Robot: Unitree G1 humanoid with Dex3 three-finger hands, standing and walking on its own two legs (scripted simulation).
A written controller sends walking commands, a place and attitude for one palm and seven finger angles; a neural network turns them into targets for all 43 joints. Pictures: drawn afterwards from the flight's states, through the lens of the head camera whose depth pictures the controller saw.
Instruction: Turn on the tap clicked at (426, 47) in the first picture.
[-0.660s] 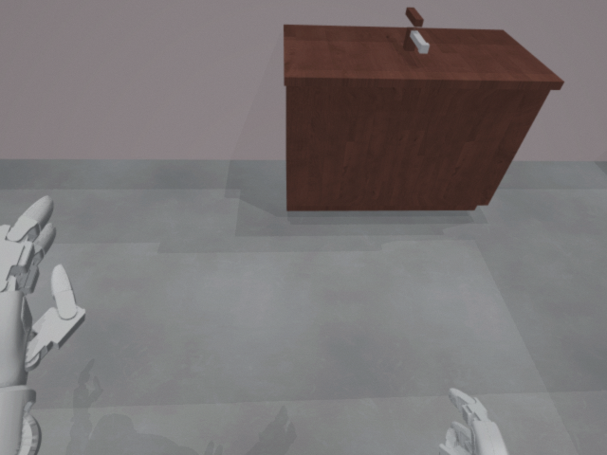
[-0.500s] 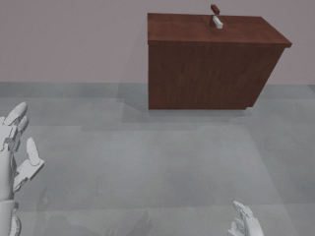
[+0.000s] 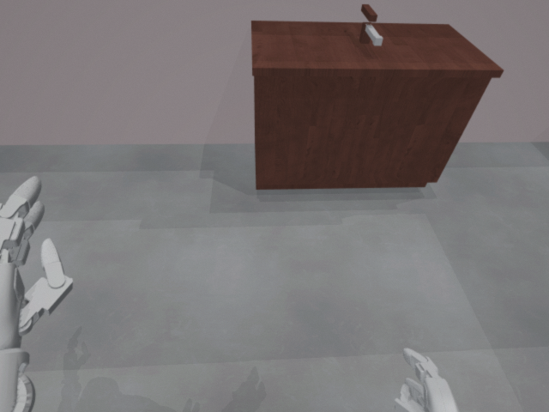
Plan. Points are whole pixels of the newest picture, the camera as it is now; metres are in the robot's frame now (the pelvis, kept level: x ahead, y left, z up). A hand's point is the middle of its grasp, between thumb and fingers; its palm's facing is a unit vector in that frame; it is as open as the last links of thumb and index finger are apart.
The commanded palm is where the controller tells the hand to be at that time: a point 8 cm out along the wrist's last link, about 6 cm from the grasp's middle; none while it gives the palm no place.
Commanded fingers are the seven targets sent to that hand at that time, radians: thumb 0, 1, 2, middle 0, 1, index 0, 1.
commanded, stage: walk to a spot facing it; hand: left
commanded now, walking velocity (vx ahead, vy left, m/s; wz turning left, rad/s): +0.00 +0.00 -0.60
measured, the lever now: (377, 40) +1.40 -0.28 +0.01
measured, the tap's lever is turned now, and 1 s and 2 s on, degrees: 0 0 0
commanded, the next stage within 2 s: none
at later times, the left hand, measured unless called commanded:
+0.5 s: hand (184, 223) +0.29 +0.14 +0.17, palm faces +0.21 -0.88 -0.41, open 7.5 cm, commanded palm +0.25 +0.19 +0.18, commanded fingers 0.00 0.90 0.90 -0.20 -0.30 -0.20 -0.30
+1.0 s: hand (324, 159) +0.44 -0.03 +0.17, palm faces -0.07 -0.87 -0.49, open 7.5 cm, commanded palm +0.40 +0.06 +0.18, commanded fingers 0.00 0.90 0.90 -0.20 -0.30 -0.20 -0.30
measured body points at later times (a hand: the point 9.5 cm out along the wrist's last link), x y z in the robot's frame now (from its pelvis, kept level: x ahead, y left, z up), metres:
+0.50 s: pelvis +0.03 -0.04 +0.00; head +0.04 -0.05 +0.45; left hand +0.27 +0.19 +0.19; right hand +0.12 -0.32 -0.09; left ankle +0.07 +0.10 -0.69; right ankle +0.04 -0.12 -0.74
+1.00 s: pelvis +0.12 -0.11 -0.02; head +0.15 -0.14 +0.42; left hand +0.44 +0.02 +0.19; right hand +0.14 -0.38 -0.14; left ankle +0.14 +0.06 -0.66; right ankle +0.12 -0.22 -0.74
